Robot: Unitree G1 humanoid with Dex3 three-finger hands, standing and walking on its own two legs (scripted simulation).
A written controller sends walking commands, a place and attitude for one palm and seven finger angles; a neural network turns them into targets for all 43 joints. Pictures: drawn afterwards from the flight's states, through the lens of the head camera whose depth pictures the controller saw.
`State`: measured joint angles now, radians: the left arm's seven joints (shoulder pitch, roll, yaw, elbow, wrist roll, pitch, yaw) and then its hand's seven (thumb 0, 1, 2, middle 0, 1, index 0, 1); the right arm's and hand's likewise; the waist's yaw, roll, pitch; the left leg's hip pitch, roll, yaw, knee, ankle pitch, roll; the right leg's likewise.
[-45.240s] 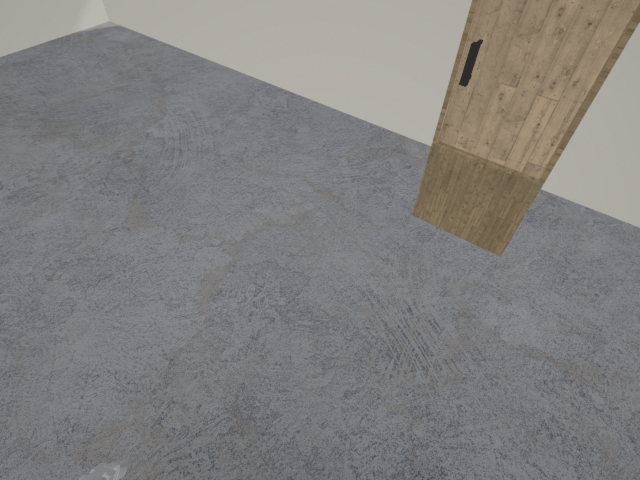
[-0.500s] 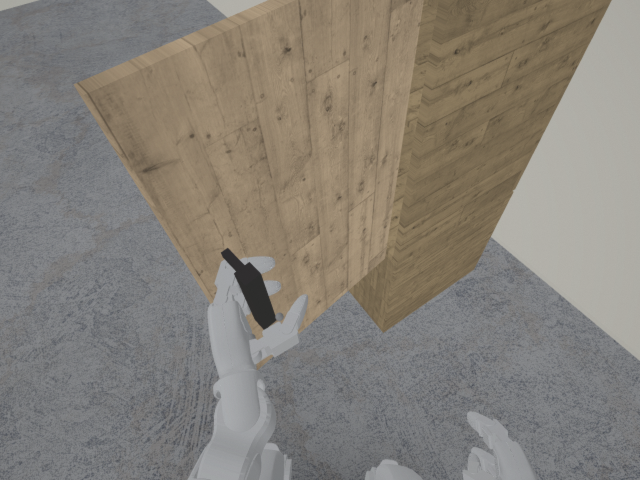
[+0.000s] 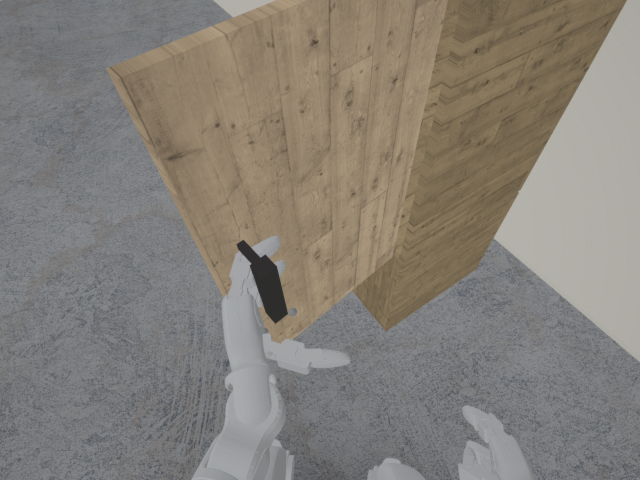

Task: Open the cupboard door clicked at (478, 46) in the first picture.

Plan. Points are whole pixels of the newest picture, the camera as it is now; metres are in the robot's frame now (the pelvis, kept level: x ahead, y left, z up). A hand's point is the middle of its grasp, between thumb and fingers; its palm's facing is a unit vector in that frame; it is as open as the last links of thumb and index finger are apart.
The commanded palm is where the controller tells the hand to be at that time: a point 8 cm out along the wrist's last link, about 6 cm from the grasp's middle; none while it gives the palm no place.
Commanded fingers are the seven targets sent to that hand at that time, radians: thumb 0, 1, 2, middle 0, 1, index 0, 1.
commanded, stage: slide the hand sideways off the handle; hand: left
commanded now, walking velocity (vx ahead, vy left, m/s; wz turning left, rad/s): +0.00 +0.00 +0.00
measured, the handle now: (261, 282) +0.35 +0.10 +0.04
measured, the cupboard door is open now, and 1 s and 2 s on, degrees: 98 100 100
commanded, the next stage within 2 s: draw the hand back to the body in 1.30 s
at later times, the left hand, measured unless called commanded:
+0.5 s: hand (283, 344) +0.27 +0.06 +0.04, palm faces -0.22 -0.98 +0.04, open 16.2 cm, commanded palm +0.25 +0.12 +0.04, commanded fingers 0.00 -0.50 0.30 -0.15 -0.30 -0.15 -0.30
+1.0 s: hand (233, 389) +0.22 +0.11 +0.04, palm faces -0.16 -0.99 +0.00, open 16.2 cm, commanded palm +0.20 +0.17 +0.04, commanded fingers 0.00 -0.50 0.30 -0.15 -0.30 -0.15 -0.30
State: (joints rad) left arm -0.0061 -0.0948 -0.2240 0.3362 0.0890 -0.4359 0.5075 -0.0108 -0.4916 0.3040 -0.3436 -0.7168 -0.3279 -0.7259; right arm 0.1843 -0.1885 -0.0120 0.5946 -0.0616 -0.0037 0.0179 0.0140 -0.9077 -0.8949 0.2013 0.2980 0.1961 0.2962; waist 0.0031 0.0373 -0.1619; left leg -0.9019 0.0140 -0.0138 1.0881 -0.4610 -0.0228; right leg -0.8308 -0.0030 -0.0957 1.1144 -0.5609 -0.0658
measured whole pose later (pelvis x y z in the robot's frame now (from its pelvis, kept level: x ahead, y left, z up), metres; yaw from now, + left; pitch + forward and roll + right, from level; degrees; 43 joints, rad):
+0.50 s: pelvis -0.01 +0.03 +0.00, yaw -2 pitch +15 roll -1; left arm 0.10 0.02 -0.25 0.17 -0.02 -0.39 0.06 -0.01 -0.50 0.30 -0.15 -0.32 -0.16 -0.33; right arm 0.25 -0.22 0.00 0.47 0.00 0.02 0.03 0.01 -0.91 -0.89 0.20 0.30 0.20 0.30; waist -0.02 0.03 -0.15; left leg -0.91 0.01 0.03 1.13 -0.48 0.03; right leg -0.84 -0.01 -0.05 1.14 -0.55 -0.02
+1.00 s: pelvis +0.01 +0.03 -0.02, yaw -1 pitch +16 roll -1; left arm 0.45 0.13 -0.17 -0.14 -0.08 -0.40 -0.08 -0.01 -0.50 0.30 -0.16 -0.31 -0.17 -0.32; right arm 0.22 -0.21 0.01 0.40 0.01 -0.01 0.01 0.01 -0.91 -0.89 0.20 0.30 0.20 0.30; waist 0.01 0.04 -0.16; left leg -0.96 0.02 0.00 1.21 -0.53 0.01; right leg -0.87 0.00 -0.08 1.19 -0.60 -0.03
